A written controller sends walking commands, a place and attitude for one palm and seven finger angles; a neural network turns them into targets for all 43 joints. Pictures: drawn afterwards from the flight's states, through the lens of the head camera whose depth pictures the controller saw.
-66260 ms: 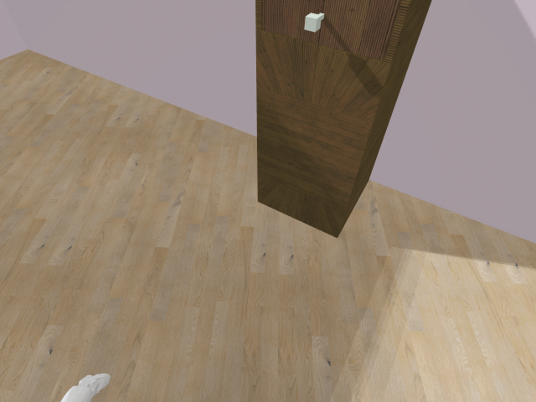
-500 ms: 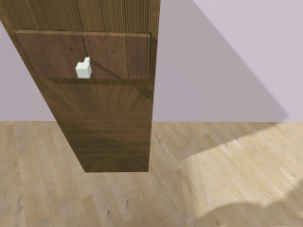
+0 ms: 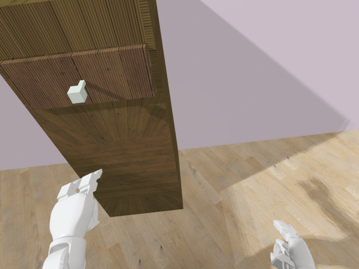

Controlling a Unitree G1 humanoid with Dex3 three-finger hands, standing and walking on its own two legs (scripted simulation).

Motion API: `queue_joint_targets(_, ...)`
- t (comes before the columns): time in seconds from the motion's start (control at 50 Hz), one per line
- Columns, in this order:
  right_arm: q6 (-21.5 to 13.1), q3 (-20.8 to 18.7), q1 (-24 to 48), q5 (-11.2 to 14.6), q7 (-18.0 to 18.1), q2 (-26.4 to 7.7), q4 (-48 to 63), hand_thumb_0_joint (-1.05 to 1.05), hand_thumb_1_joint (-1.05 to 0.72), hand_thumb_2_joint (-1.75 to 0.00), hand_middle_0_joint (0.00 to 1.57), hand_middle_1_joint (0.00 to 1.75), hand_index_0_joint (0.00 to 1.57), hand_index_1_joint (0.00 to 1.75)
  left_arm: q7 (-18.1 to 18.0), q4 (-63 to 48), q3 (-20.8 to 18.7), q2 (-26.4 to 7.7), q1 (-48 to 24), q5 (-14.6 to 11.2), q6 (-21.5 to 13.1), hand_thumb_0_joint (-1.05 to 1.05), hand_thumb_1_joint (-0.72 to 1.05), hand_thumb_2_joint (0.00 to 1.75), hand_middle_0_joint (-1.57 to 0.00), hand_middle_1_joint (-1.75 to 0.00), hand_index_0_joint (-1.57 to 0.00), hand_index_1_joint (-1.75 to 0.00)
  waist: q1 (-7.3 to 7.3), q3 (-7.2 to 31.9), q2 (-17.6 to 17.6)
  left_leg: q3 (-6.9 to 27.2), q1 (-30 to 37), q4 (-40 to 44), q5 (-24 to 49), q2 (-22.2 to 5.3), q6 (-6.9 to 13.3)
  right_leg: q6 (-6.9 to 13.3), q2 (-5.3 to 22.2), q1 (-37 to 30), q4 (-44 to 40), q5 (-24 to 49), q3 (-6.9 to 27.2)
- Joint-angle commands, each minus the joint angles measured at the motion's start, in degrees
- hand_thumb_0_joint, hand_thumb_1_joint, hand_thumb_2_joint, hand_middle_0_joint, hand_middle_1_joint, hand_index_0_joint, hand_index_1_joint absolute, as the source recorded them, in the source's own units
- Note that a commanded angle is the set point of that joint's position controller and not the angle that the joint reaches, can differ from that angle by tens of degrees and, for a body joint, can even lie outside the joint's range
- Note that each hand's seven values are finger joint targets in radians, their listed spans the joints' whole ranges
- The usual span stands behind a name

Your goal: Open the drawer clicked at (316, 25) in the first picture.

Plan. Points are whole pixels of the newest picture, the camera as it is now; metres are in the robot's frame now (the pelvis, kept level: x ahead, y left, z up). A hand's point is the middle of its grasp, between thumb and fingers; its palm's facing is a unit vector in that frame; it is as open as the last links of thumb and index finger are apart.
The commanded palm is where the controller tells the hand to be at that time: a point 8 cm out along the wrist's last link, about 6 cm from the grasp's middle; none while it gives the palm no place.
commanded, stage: raise the hand with hooked fingers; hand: left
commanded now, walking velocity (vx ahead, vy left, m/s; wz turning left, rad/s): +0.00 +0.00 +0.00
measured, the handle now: (79, 90) +0.52 +0.29 +0.16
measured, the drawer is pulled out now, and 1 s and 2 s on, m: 0.02 0.02 0.02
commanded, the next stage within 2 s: move the hooked fingers above the handle in 1.72 s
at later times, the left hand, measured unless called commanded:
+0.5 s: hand (83, 193) +0.26 +0.22 +0.08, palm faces +0.05 -0.08 -1.00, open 10.9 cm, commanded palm +0.22 +0.22 +0.14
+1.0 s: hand (55, 135) +0.32 +0.25 +0.19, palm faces +0.23 -0.09 -0.97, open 13.6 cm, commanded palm +0.28 +0.26 +0.26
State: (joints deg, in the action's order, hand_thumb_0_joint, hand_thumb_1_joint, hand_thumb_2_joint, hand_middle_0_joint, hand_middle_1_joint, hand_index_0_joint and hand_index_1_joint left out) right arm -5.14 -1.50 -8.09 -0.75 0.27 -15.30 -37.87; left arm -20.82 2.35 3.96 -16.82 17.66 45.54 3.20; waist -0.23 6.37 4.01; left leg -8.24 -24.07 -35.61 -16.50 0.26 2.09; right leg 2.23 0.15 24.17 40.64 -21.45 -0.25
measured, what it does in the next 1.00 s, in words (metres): stands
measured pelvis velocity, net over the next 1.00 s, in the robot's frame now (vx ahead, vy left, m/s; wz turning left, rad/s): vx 0.01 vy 0.03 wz -0.03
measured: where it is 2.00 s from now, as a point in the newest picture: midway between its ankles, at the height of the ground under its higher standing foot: outside the picture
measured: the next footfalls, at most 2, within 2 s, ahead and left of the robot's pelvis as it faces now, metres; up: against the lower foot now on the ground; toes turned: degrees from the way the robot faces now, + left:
none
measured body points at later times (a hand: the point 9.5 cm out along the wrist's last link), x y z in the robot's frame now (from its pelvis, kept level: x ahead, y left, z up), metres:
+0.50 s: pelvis +0.02 -0.04 +0.01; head +0.03 -0.09 +0.46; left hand +0.25 +0.22 +0.14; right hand +0.25 -0.23 -0.09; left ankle +0.02 +0.11 -0.72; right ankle -0.01 -0.09 -0.72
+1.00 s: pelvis +0.01 +0.03 +0.02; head +0.00 -0.02 +0.47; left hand +0.31 +0.25 +0.25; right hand +0.24 -0.19 -0.07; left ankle +0.02 +0.12 -0.72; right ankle -0.01 -0.09 -0.72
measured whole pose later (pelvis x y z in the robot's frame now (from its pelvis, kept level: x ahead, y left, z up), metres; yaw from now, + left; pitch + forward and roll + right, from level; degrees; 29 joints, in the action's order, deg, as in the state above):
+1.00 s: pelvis +0.01 +0.03 +0.02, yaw -2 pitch -1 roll +0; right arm 5.9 1.0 -2.4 2.1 1.1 -14.5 -35.7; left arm 1.8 -10.1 3.1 -30.5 -7.5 48.3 14.8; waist -4.6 1.0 6.1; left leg 0.9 -11.5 -26.3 -13.2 3.9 2.7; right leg 0.2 0.0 10.0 28.0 -16.5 1.6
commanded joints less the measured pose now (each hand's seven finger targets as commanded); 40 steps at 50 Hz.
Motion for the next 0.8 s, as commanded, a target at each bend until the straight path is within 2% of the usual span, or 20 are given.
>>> queue_joint_targets(0.0,5.0,-1.2,11.2,0.1,-3.1,-4.8,14.6,0.0,-0.9,-0.9,0.2,0.3,0.2,0.3,0.0,-5.3,-5.7,-9.3,19.2,11.8,-1.2,0.0,0.5,0.73,-0.23,-0.55,-0.23,-0.55,-9.66,2.1,-14.7,5.4,-4.5,3.0,9.6,1.8,-1.4,1.7,0.0,-6.5,-6.5,14.4,6.3)
queue_joint_targets(0.02,5.8,-1.2,11.5,0.0,-3.2,-4.3,15.0,0.0,-0.9,-0.9,0.2,0.3,0.2,0.3,-1.0,-8.8,-8.6,-12.5,17.4,13.1,-1.6,0.0,0.48,0.72,-0.23,-0.57,-0.23,-0.57,-10.31,3.9,-11.5,5.5,-4.2,2.8,10.0,2.2,-1.3,1.7,0.0,-8.7,-6.4,15.2,7.5)
queue_joint_targets(0.04,6.6,-1.2,12.5,-0.6,-3.3,-4.0,16.0,0.0,-0.9,-0.9,0.2,0.3,0.2,0.3,-2.1,-14.5,-9.7,-14.2,13.9,14.3,-1.7,0.0,0.46,0.71,-0.23,-0.58,-0.23,-0.58,-9.92,6.4,-5.9,5.0,-2.5,2.5,9.9,2.4,-1.0,1.8,0.1,-9.2,-6.6,16.0,8.8)
queue_joint_targets(0.08,7.4,-1.3,11.8,-1.8,-2.5,-3.2,16.2,0.0,-0.9,-0.9,0.2,0.3,0.2,0.3,-4.9,-20.1,-11.6,-16.3,7.4,15.9,-2.4,0.0,0.41,0.69,-0.24,-0.62,-0.24,-0.62,-8.66,10.2,1.5,5.2,2.0,0.5,11.4,3.0,-0.4,2.2,-0.5,-8.0,-6.5,19.0,10.9)
queue_joint_targets(0.1,7.6,-1.7,11.8,-2.4,-2.1,-3.2,15.9,0.0,-0.9,-0.9,0.2,0.3,0.2,0.3,-6.1,-23.0,-12.4,-17.6,1.5,16.3,-3.1,0.0,0.39,0.68,-0.24,-0.63,-0.24,-0.63,-7.3,11.5,2.6,5.8,4.6,-1.0,12.1,3.1,-0.1,2.5,-0.6,-5.6,-6.9,19.3,12.5)
queue_joint_targets(0.12,7.9,-1.9,11.4,-3.2,-1.5,-3.2,15.1,0.0,-0.9,-0.9,0.2,0.3,0.2,0.3,-7.2,-27.5,-13.1,-19.2,-6.4,16.3,-4.0,0.0,0.36,0.67,-0.24,-0.64,-0.24,-0.64,-5.24,11.2,2.8,6.8,5.9,-2.5,11.2,3.2,0.3,2.2,-0.3,-3.3,-7.9,16.7,13.4)
queue_joint_targets(0.16,6.9,-2.0,11.2,-3.2,-0.6,-2.9,14.1,0.0,-0.9,-0.9,0.2,0.3,0.2,0.3,-8.1,-27.0,-11.3,-17.3,-11.8,13.7,-6.5,0.0,0.32,0.65,-0.24,-0.68,-0.24,-0.68,-2.15,8.6,2.8,7.5,9.2,-5.3,8.9,3.4,0.7,1.7,0.5,1.6,-10.5,11.5,14.8)
queue_joint_targets(0.2,5.8,-1.8,11.1,-2.7,0.4,-3.2,13.1,0.0,-0.9,-0.9,0.2,0.3,0.2,0.3,-7.0,-24.9,-10.4,-17.3,-14.8,10.8,-8.7,0.0,0.27,0.63,-0.25,-0.7,-0.25,-0.7,0.04,5.2,0.6,8.1,8.5,-6.3,6.2,3.3,1.1,0.8,0.8,2.3,-12.6,8.7,14.6)
queue_joint_targets(0.22,5.5,-1.8,11.0,-2.6,0.6,-3.2,13.0,0.0,-0.9,-0.9,0.2,0.3,0.2,0.3,-5.8,-25.0,-8.4,-15.9,-16.9,9.5,-8.9,0.0,0.25,0.62,-0.25,-0.72,-0.25,-0.72,0.95,5.3,-2.2,8.7,8.6,-6.4,5.9,3.3,1.3,0.3,0.8,2.4,-13.1,8.6,14.6)
queue_joint_targets(0.24,5.2,-1.6,11.3,-2.4,1.0,-3.5,12.6,0.0,-0.9,-0.9,0.2,0.3,0.2,0.3,-4.7,-22.6,-7.9,-16.1,-16.9,8.9,-8.8,0.0,0.22,0.61,-0.25,-0.74,-0.25,-0.74,1.12,2.9,-3.4,8.5,7.6,-5.6,5.0,3.2,1.4,-0.2,1.0,1.9,-14.0,8.6,13.8)
queue_joint_targets(0.28,5.4,-1.1,11.7,-1.9,1.4,-3.4,11.9,0.0,-0.9,-0.9,0.2,0.3,0.2,0.3,-1.6,-18.3,-6.3,-15.3,-15.6,8.1,-6.6,0.0,0.18,0.59,-0.25,-0.76,-0.25,-0.76,-0.1,2.5,-5.1,8.2,6.3,-3.3,5.4,3.1,1.3,-1.1,1.5,-1.2,-14.9,11.5,12.3)
queue_joint_targets(0.34,6.9,-0.1,12.4,-0.7,1.5,-3.5,12.3,0.0,-0.9,-0.9,0.2,0.3,0.2,0.3,4.1,-13.7,-6.9,-16.8,-10.4,7.4,-0.5,0.0,0.11,0.56,-0.26,-0.81,-0.26,-0.81,-3.27,3.8,-8.3,7.7,4.3,0.8,8.0,3.1,0.7,-2.4,2.4,-9.8,-14.9,20.6,11.5)
queue_joint_targets(0.42,9.1,1.2,13.6,-0.2,1.3,-4.2,13.4,0.0,-0.9,-0.9,0.2,0.3,0.2,0.3,10.5,-15.9,-13.7,-24.0,-5.8,6.1,4.0,0.0,0.01,0.52,-0.26,-0.87,-0.26,-0.87,-6.57,7.5,-7.8,7.5,3.6,4.4,12.4,3.2,0.1,-3.6,3.3,-21.8,-10.9,39.2,10.3)
queue_joint_targets(0.5,9.1,1.3,13.8,-0.1,1.0,-3.6,14.0,0.0,-0.9,-0.9,0.2,0.3,0.2,0.3,12.3,-25.3,-15.8,-23.7,-6.8,3.7,2.0,0.0,-0.08,0.48,-0.27,-0.93,-0.27,-0.93,-6.65,9.5,-6.3,8.5,5.1,5.7,13.7,3.4,0.3,-4.1,3.4,-24.4,-10.2,45.2,8.9)
queue_joint_targets(0.52,8.6,1.3,13.8,0.1,1.0,-3.4,14.6,0.0,-0.9,-0.9,0.2,0.3,0.2,0.3,11.9,-27.3,-16.2,-23.4,-7.6,3.2,1.3,0.0,-0.1,0.47,-0.27,-0.94,-0.27,-0.94,-6.55,8.8,-7.0,8.9,5.0,5.9,13.4,3.4,0.4,-3.9,3.1,-23.7,-10.7,42.7,8.5)
queue_joint_targets(0.56,7.4,0.7,13.2,0.2,0.9,-3.2,13.9,0.0,-0.9,-0.9,0.2,0.3,0.2,0.3,10.5,-29.4,-15.6,-21.7,-8.6,2.9,-0.2,0.0,-0.15,0.45,-0.27,-0.98,-0.27,-0.98,-6.08,7.7,-5.3,8.9,6.8,6.0,13.7,3.4,0.5,-3.7,2.9,-21.0,-11.7,40.6,7.9)
queue_joint_targets(0.6,7.0,0.1,12.5,0.4,0.6,-3.5,13.1,0.0,-0.9,-0.9,0.2,0.3,0.2,0.3,9.4,-28.5,-16.6,-22.3,-9.7,3.2,-0.2,0.0,-0.2,0.43,-0.28,-1.0,-0.28,-1.0,-5.91,7.0,-5.6,8.8,7.4,6.3,14.2,3.6,0.5,-3.3,2.4,-19.6,-12.1,39.1,7.4)
queue_joint_targets(0.62,7.0,-0.2,12.7,0.6,0.6,-3.7,12.6,0.0,-0.9,-0.9,0.2,0.3,0.2,0.3,9.0,-27.2,-17.7,-23.3,-10.7,3.3,0.6,0.0,-0.22,0.42,-0.28,-1.02,-0.28,-1.02,-5.81,6.6,-7.3,8.7,6.8,6.3,14.3,3.6,0.4,-3.4,2.4,-19.9,-12.2,38.7,7.3)
queue_joint_targets(0.7,7.5,-0.8,12.8,1.9,0.6,-4.4,11.6,0.0,-0.9,-0.9,0.2,0.3,0.2,0.3,9.5,-24.2,-15.3,-23.8,-20.7,3.8,5.6,0.0,-0.31,0.38,-0.29,-1.08,-0.29,-1.08,-5.19,7.7,-5.0,7.4,8.8,7.2,15.6,3.7,0.3,-2.8,1.9,-19.6,-12.4,34.6,4.9)
queue_joint_targets(0.78,7.6,-0.6,15.2,2.7,1.3,-4.5,11.7,0.0,-0.9,-0.9,0.2,0.3,0.2,0.3,13.3,-25.4,-11.1,-24.1,-30.9,3.1,9.0,0.0,-0.41,0.34,-0.29,-1.14,-0.29,-1.14,-4.81,8.8,-1.6,7.8,12.9,9.0,17.2,3.5,0.4,-1.8,0.9,-18.8,-13.5,26.3,2.4)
